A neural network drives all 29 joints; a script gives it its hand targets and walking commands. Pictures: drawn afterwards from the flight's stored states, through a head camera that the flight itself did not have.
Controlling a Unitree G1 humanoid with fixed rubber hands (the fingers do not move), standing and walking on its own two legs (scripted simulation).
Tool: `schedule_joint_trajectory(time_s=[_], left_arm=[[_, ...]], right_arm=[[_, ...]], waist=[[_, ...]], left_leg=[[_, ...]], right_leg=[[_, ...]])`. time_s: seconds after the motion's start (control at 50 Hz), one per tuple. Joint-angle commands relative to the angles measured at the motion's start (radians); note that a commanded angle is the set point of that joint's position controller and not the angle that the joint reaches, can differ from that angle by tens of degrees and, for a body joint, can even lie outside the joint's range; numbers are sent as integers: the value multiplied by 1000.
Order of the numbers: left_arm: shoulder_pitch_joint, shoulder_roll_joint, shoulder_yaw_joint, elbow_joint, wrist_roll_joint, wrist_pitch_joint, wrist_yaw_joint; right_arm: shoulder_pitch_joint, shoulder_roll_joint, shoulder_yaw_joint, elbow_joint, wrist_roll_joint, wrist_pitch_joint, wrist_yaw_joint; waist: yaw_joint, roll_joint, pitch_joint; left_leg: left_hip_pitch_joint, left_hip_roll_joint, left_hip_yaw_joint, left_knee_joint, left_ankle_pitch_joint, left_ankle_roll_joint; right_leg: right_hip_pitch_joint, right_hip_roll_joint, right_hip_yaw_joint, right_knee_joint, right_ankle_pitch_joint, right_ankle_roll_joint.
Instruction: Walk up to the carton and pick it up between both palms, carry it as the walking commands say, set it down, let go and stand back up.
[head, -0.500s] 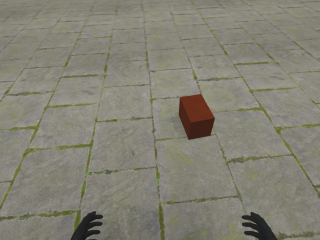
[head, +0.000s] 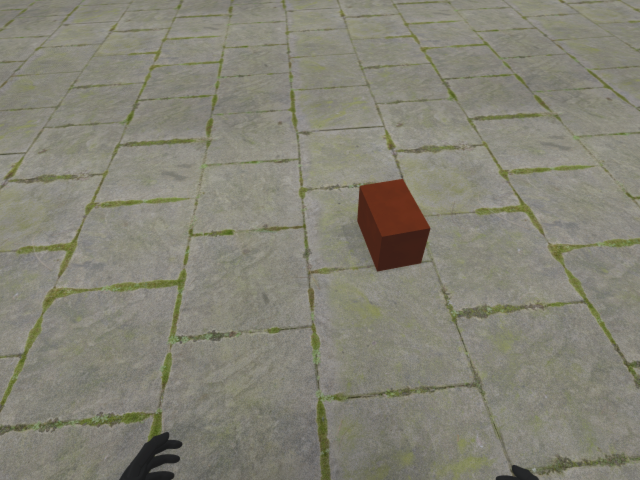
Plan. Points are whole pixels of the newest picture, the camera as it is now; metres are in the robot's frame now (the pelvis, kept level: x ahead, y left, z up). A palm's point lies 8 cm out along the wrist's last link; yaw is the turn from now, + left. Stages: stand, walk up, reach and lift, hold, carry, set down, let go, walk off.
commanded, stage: stand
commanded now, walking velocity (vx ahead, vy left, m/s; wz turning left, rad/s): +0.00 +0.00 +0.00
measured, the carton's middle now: (390, 224) +1.16 -0.22 -0.65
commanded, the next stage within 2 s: none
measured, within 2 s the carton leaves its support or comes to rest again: neither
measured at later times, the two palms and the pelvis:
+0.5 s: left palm out of the picture +0.12 +0.27 -0.09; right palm out of the picture +0.09 -0.25 -0.12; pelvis +0.00 +0.00 +0.00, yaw +0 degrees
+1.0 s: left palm out of the picture +0.10 +0.27 -0.09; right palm out of the picture +0.07 -0.25 -0.12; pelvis -0.02 +0.00 +0.00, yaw +0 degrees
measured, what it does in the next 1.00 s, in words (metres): stands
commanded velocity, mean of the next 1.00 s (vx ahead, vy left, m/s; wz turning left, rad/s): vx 0.00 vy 0.00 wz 0.00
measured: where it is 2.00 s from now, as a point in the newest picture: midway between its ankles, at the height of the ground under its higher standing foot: outside the picture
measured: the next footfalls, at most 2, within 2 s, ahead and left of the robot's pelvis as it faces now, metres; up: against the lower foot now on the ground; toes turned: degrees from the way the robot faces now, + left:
none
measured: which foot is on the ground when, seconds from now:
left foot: down 0.00-1.00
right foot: down 0.00-1.00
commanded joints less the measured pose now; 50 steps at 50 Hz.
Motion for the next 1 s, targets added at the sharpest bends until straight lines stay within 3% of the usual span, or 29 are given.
schedule_joint_trajectory(time_s=[0.0, 0.08, 0.1, 0.14, 0.16, 0.2, 0.22, 0.24, 0.26, 0.32, 0.38, 0.4, 0.42, 0.44, 0.48, 0.54, 0.58, 0.62, 0.68, 0.8, 0.82, 0.96, 0.98], left_arm=[[-42, 196, 92, -1, 9, -60, 14], [-48, 206, 92, -5, 6, -60, 12], [-41, 191, 87, 6, 3, -58, 13], [-30, 200, 90, 25, 7, -56, 16], [-48, 211, 91, 6, 9, -56, 15], [-36, 205, 86, 20, 6, -59, 16], [-38, 203, 80, 27, 5, -56, 15], [-46, 202, 89, 23, 1, -58, 15], [-32, 202, 90, 33, 5, -61, 13], [-26, 212, 87, 46, 4, -59, 16], [-28, 203, 80, 52, 3, -61, 21], [-47, 221, 87, 44, 4, -62, 22], [-44, 207, 88, 42, 1, -60, 19], [-55, 205, 82, 39, 1, -60, 20], [-36, 206, 80, 63, 2, -61, 20], [-46, 205, 81, 67, 2, -56, 16], [-39, 223, 88, 70, 5, -60, 19], [-22, 217, 81, 89, 4, -61, 21], [-53, 205, 82, 77, 3, -55, 20], [-46, 222, 85, 116, 1, -56, 19], [-41, 227, 84, 106, 0, -59, 17], [-56, 209, 73, 125, 1, -55, 17], [-63, 215, 76, 129, 4, -56, 14]], right_arm=[[-90, -270, -92, -74, -30, -40, -11], [-79, -282, -92, -62, -27, -45, -6], [-83, -288, -93, -57, -32, -44, -8], [-65, -286, -95, -48, -28, -42, -6], [-93, -283, -91, -51, -29, -39, -9], [-75, -270, -89, -45, -25, -41, -4], [-78, -289, -90, -37, -27, -43, -3], [-89, -288, -91, -34, -25, -45, -5], [-95, -288, -91, -32, -27, -47, -5], [-80, -280, -89, -18, -22, -42, -7], [-81, -298, -97, -12, -19, -36, -10], [-85, -289, -97, -6, -17, -36, -12], [-89, -300, -90, -8, -22, -40, -13], [-93, -279, -86, -10, -21, -37, -12], [-101, -268, -82, -5, -19, -38, -7], [-85, -297, -84, 20, -27, -37, -12], [-77, -298, -86, 16, -19, -35, -13], [-82, -289, -85, 28, -23, -36, -9], [-97, -296, -86, 27, -23, -40, -7], [-88, -295, -85, 55, -22, -38, -9], [-94, -286, -78, 53, -24, -34, -7], [-129, -289, -83, 64, -21, -40, -4], [-126, -288, -80, 73, -18, -38, -5]], waist=[[-2, -7, -111], [0, -3, -125], [1, 33, -107], [2, -23, -113], [0, 17, -91], [-1, -26, -100], [-6, 13, -80], [0, 1, -112], [2, 29, -114], [1, -25, -107], [-7, 4, -127], [-3, -25, -129], [8, -15, -121], [1, -29, -134], [2, 16, -120], [2, 21, -94], [-1, -21, -98], [-5, 8, -111], [4, 3, -69], [-9, 14, -103], [4, -1, -96], [6, 28, -59], [-3, 0, -52]], left_leg=[[59, 86, -94, -113, 286, 79], [60, 80, -93, -124, 257, 76], [56, 80, -98, -124, 263, 79], [42, 79, -97, -118, 244, 83], [44, 75, -90, -135, 229, 72], [46, 83, -103, -135, 254, 81], [47, 84, -94, -139, 277, 77], [61, 84, -109, -139, 283, 82], [62, 86, -99, -127, 322, 81], [48, 88, -112, -128, 310, 87], [84, 83, -90, -109, 307, 77], [73, 83, -100, -118, 318, 79], [78, 83, -98, -124, 316, 86], [84, 86, -104, -124, 321, 83], [68, 85, -109, -124, 293, 87], [52, 89, -115, -154, 274, 83], [50, 88, -114, -151, 280, 82], [69, 84, -110, -145, 264, 81], [33, 94, -117, -175, 217, 85], [70, 94, -122, -171, 276, 81], [64, 93, -123, -177, 261, 82], [29, 96, -139, -208, 180, 79], [41, 96, -124, -213, 185, 74]], right_leg=[[37, -64, 77, -111, 287, -74], [40, -70, 80, -110, 266, -79], [21, -74, 79, -105, 269, -80], [49, -74, 78, -110, 274, -84], [27, -75, 86, -121, 252, -84], [33, -65, 82, -113, 256, -82], [21, -70, 79, -120, 295, -85], [40, -68, 79, -110, 292, -83], [43, -68, 80, -110, 317, -81], [55, -73, 84, -111, 338, -76], [57, -90, 99, -134, 349, -83], [63, -86, 96, -125, 365, -81], [55, -80, 94, -117, 352, -84], [46, -83, 92, -110, 337, -82], [43, -78, 99, -123, 310, -87], [43, -72, 93, -124, 285, -81], [49, -74, 89, -129, 294, -79], [56, -83, 108, -146, 293, -84], [45, -77, 100, -155, 246, -84], [46, -80, 101, -150, 295, -80], [45, -79, 99, -153, 265, -82], [51, -76, 109, -176, 225, -80], [34, -74, 113, -195, 215, -79]])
